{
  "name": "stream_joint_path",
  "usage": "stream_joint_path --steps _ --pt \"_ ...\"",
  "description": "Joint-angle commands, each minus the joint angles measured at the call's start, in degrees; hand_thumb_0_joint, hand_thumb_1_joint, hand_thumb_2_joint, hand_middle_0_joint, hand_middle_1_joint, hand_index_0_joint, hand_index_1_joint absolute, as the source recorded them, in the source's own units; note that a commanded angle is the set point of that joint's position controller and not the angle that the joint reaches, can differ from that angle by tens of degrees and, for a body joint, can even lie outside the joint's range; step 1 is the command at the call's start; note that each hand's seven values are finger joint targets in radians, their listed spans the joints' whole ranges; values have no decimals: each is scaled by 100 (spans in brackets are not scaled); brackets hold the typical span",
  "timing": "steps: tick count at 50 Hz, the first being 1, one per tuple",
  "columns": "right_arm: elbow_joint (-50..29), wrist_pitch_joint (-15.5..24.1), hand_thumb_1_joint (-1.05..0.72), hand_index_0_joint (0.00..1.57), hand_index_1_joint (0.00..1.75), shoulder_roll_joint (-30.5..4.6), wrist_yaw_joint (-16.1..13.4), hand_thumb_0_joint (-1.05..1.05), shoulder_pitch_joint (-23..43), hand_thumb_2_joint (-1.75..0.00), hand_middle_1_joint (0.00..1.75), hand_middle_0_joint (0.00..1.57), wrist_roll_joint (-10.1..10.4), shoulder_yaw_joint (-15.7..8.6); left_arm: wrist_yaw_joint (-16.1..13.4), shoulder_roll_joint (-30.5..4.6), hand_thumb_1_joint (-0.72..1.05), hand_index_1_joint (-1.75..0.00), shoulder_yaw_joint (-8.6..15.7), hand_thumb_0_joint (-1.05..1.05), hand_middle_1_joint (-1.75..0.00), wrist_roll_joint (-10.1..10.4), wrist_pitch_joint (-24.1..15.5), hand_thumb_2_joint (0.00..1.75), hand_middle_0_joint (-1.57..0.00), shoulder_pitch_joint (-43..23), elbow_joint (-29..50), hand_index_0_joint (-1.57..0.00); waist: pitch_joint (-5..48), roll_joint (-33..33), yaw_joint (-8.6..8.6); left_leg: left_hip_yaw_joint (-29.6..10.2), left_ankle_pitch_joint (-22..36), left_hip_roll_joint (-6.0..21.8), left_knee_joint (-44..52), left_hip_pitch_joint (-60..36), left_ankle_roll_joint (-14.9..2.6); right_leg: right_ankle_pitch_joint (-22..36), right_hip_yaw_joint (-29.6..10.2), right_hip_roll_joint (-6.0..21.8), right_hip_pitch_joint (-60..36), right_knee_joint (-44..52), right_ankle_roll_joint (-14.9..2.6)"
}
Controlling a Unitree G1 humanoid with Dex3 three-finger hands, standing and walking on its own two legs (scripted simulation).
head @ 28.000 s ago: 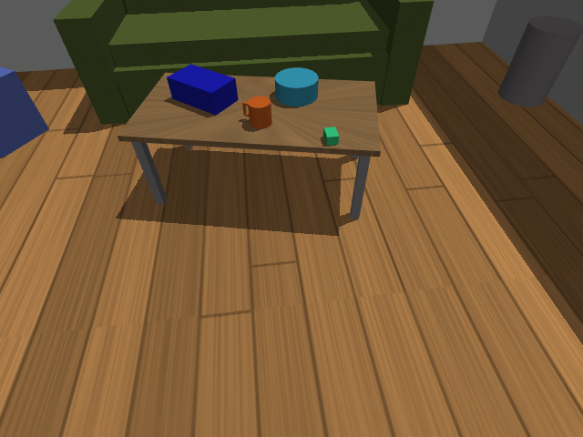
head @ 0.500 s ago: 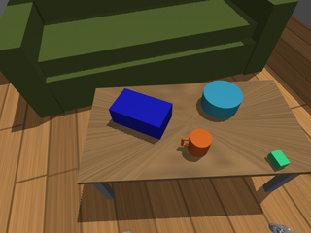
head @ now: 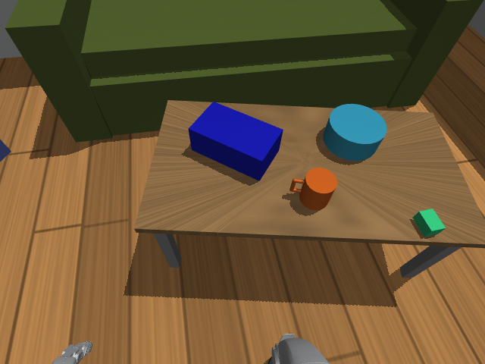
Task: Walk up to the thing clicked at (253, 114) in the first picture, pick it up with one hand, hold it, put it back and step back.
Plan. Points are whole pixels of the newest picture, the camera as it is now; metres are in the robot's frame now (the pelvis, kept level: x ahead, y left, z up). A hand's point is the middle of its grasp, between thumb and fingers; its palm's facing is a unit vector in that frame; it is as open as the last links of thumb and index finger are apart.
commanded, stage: step back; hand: right
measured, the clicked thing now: (311, 188) +0.62 -0.21 -0.29
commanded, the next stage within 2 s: none
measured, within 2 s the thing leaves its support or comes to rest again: neither
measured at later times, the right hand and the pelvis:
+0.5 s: hand out of the picture -0.06 -0.28 -0.15, palm faces +0.08 +0.94 -0.34, open 7.4 cm; pelvis -0.14 -0.01 +0.01, yaw -6 degrees
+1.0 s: hand out of the picture -0.21 -0.26 -0.13, palm faces +0.03 +0.91 -0.41, open 7.4 cm; pelvis -0.30 +0.01 +0.00, yaw -6 degrees
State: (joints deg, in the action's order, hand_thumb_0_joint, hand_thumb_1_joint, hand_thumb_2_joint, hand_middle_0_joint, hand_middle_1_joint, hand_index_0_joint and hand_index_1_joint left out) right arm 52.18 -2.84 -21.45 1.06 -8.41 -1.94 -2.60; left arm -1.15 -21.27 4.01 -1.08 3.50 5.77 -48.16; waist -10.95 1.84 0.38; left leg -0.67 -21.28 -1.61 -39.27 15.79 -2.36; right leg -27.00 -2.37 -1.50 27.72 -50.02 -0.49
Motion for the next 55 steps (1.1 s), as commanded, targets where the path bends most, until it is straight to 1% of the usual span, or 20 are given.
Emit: stream_joint_path --steps 1,10,15,17,18,19,20,23,28,34,35,36,37,41,46,51,52,53,54,55 --pt "-562 169 -90 20 30 -1472 -203 0 586 -90 30 20 -77 -301 -132 -1075 90 -30 372 0 -30 92 -130 90 -20 351 278 -20 878 -802 -288 -1426 2807 1557 1770 85 -913 -270 -970 -606 306 -2507 -56" --pt "-665 149 -90 20 30 -1402 -234 0 -157 -90 30 20 36 -402 -53 -983 90 -30 297 0 -30 22 -253 90 -20 441 436 -20 1391 -1155 228 -1146 3328 1689 1186 -1563 -1267 -375 -325 -145 -51 -339 337" --pt "-808 36 -90 20 30 -1551 -194 0 313 -90 30 20 98 -434 -5 -978 90 -30 308 0 -30 -21 -311 90 -20 1282 -20 -20 1585 -1189 -140 -1112 2071 1652 1025 -609 -889 836 218 17 -1473 2010 88" --pt "-839 11 -90 20 30 -1309 -155 0 356 -90 30 20 160 -365 -8 -1297 90 -30 403 0 -30 -143 -353 90 -20 1401 -47 -20 1443 -466 -238 -821 913 1217 596 549 -305 1048 -615 424 -2013 2612 -249" --pt "-952 34 -90 20 30 -1029 -152 0 628 -90 30 20 210 -318 18 -1792 90 -30 515 0 -30 -136 -352 90 -20 1111 118 -20 1123 947 -320 -296 -402 108 -442 1340 110 1085 -2252 1477 -1614 3054 -918" --pt "-865 0 -90 20 30 -1120 -227 0 673 -90 30 20 175 -377 13 -2179 90 -30 598 0 -30 -196 -360 90 -20 650 338 -20 862 1552 -436 -464 -1350 -296 -2018 1170 272 1290 -3156 2459 -681 3423 -1688" --pt "-806 -38 -90 20 30 -1301 -231 0 494 -90 30 20 154 -421 -17 -2013 90 -30 562 0 -30 -158 -406 90 -20 375 541 -20 734 1027 -257 -1076 -1252 -220 -2863 1027 270 1782 -2990 2483 -320 3356 -1693" --pt "-559 54 -90 20 30 -1183 -253 0 -129 -90 30 20 252 -343 -71 -1459 90 -30 447 0 -30 -116 -376 90 -20 -187 666 -20 913 527 107 -884 -522 -545 -3067 1037 284 2964 -1130 1455 -819 2622 -1023" --pt "-670 97 -90 20 30 -1101 -295 0 -68 -90 30 20 140 -274 -137 -1344 90 -30 438 0 -30 -163 -291 90 -20 377 667 -20 1161 870 -367 -627 -941 -197 -1634 1424 407 3538 -1171 1634 -2356 2234 -1138" --pt "-310 170 -90 20 30 -1137 -223 0 -854 -90 30 20 42 -377 -65 -1406 90 -30 330 0 -30 -19 -131 90 -20 88 788 -20 1569 579 34 73 862 -18 1437 -347 125 2794 -785 1229 -1666 1439 -595" --pt "-376 178 -90 20 30 -1450 -209 0 -753 -90 30 20 -66 -468 -51 -1224 90 -30 271 0 -30 -16 -107 90 -20 194 804 -20 1546 -166 -8 -1134 1165 846 1623 -697 -210 1813 -572 817 -781 890 -320" --pt "-513 139 -90 20 30 -2089 -136 0 -398 -90 30 20 -34 -563 -87 -1173 90 -30 271 0 -30 41 -136 90 -20 -239 902 -20 1359 -1697 149 -2644 1724 2055 2051 -87 -1068 -405 308 -248 -238 -224 -14" --pt "-577 186 -90 20 30 -2194 -138 0 -302 -90 30 20 -71 -607 -133 -1289 90 -30 401 0 -30 -51 -129 90 -20 -570 855 -20 1146 -1557 360 -3279 2046 2458 2241 493 -1576 -1136 -563 -332 -378 -1471 28" --pt "-673 236 -90 20 30 -1519 -260 0 332 -90 30 20 -32 -373 -94 -1193 90 -30 378 0 -30 71 -100 90 -20 380 381 -20 981 -999 -307 -1416 3075 1648 1448 81 -1062 -278 -804 -392 -28 -2365 -15" --pt "-660 185 -90 20 30 -1459 -256 0 -201 -90 30 20 -35 -417 -6 -1060 90 -30 310 0 -30 -22 -181 90 -20 174 453 -20 1255 -1094 127 -1299 2966 1566 1200 -1032 -1195 -388 -340 -187 -142 -415 273" --pt "-760 21 -90 20 30 -1553 -222 0 148 -90 30 20 75 -386 12 -1011 90 -30 272 0 -30 -103 -290 90 -20 965 14 -20 1687 -1155 -196 -974 2306 1370 592 -394 -686 1195 299 -73 -1806 2687 0" --pt "-764 21 -90 20 30 -1345 -204 0 104 -90 30 20 97 -313 2 -1245 90 -30 343 0 -30 -170 -324 90 -20 968 25 -20 1653 -784 -194 -929 1512 1149 350 349 -386 1352 -395 301 -2185 2762 -139" --pt "-912 53 -90 20 30 -1047 -215 0 378 -90 30 20 169 -257 17 -1825 90 -30 501 0 -30 -171 -313 90 -20 821 95 -20 1354 863 -321 -490 -137 -2 -593 1468 33 1573 -2039 1412 -1993 2922 -753" --pt "-890 21 -90 20 30 -1145 -312 0 454 -90 30 20 128 -327 12 -2281 90 -30 583 0 -30 -199 -304 90 -20 472 260 -20 1063 1549 -476 -529 -1457 -264 -2044 1242 229 1801 -3091 2518 -804 3271 -1640" --pt "-796 0 -90 20 30 -1288 -321 0 343 -90 30 20 133 -375 -5 -2046 90 -30 528 0 -30 -151 -348 90 -20 318 384 -20 909 901 -310 -1108 -1368 -190 -2744 1089 235 2146 -2866 2484 -484 3187 -1613"
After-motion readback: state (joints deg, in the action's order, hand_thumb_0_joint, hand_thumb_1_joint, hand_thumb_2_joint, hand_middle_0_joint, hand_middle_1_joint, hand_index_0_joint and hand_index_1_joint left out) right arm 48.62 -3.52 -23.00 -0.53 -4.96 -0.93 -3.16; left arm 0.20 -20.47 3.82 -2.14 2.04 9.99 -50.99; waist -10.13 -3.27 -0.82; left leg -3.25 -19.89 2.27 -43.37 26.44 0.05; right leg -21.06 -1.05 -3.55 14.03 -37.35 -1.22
